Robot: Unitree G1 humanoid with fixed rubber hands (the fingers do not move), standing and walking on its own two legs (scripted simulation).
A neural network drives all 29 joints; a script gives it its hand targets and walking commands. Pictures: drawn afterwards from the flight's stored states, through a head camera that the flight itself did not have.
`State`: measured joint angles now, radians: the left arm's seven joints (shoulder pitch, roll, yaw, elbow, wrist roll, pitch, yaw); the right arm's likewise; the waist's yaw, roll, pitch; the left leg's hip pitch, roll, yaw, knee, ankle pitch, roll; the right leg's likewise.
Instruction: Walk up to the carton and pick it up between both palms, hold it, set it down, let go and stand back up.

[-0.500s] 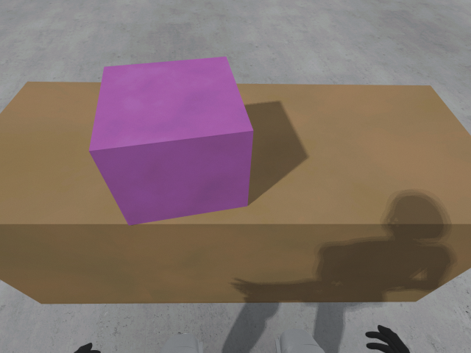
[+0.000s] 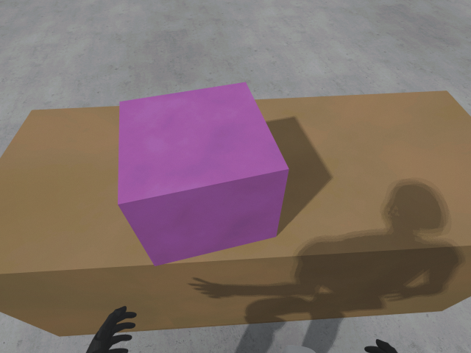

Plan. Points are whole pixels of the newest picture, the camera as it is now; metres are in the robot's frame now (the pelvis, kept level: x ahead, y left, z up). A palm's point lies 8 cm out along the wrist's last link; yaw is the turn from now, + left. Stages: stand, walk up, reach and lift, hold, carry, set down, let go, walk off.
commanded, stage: walk up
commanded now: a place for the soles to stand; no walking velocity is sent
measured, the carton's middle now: (201, 172) +0.48 +0.11 -0.02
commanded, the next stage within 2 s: none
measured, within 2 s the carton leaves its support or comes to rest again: neither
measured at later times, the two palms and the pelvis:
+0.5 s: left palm (94, 333) +0.16 +0.27 -0.08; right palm out of the picture +0.13 -0.24 -0.07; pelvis +0.03 +0.02 +0.01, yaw -2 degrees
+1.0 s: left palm out of the picture +0.12 +0.31 -0.08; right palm out of the picture +0.09 -0.26 -0.09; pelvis +0.01 +0.03 +0.00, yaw +0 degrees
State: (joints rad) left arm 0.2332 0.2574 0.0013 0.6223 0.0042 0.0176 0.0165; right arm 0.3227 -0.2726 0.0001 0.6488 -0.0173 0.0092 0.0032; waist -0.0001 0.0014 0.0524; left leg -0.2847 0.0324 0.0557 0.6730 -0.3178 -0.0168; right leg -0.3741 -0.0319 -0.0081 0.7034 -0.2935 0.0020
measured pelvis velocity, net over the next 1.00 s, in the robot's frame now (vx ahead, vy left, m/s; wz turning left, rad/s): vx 0.01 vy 0.03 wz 0.01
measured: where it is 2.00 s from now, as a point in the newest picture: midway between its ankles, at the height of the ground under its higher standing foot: outside the picture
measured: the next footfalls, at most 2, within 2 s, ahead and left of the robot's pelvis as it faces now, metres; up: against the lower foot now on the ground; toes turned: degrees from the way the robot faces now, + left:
right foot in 1.28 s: +0.05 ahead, -0.05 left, +0.00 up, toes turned +2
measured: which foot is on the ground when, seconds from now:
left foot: down 0.00-1.00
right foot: down 0.00-1.00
